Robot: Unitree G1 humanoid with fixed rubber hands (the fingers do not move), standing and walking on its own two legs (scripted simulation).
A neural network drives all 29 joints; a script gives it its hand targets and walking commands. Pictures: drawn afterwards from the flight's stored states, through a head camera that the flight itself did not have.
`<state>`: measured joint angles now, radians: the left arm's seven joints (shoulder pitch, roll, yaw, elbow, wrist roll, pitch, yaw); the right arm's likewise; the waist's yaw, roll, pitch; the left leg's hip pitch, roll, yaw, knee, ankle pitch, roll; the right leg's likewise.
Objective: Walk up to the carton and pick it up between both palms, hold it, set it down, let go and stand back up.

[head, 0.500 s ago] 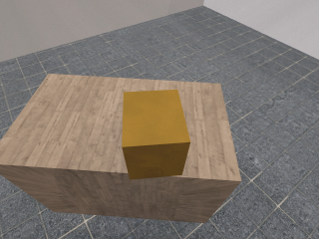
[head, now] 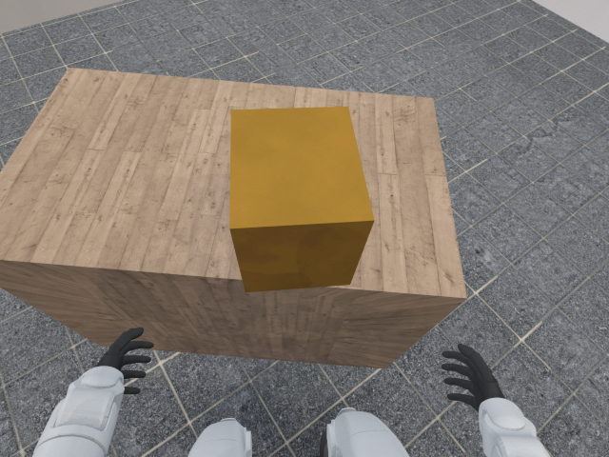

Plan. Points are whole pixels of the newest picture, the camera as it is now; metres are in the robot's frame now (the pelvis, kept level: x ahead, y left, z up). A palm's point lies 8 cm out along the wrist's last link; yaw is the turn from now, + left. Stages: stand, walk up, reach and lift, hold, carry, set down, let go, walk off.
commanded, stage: reach and lift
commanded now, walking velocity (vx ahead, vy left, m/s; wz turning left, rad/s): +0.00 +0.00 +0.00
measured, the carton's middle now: (294, 203) +0.47 +0.00 -0.03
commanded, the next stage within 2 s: none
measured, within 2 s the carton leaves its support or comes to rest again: neither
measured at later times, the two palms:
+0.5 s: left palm (117, 391) +0.20 +0.23 -0.05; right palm (467, 410) +0.16 -0.22 -0.07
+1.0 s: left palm (123, 379) +0.21 +0.22 -0.03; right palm (458, 387) +0.19 -0.20 -0.04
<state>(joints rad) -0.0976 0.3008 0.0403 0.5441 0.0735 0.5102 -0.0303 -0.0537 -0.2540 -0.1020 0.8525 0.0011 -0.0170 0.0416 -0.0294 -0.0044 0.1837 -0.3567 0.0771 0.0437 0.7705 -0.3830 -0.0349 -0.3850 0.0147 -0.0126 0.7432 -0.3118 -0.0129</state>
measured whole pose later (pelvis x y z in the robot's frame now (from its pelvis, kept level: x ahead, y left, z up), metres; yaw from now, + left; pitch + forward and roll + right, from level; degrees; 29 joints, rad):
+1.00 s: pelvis +0.02 +0.01 +0.03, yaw -1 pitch -5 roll +0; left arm 0.12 0.17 -0.02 0.60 -0.03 -0.01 0.07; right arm 0.17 -0.11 -0.06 0.72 -0.01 -0.26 0.03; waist 0.01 -0.01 0.05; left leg -0.08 0.05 0.07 0.43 -0.26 -0.02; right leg -0.14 0.00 0.00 0.45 -0.22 0.00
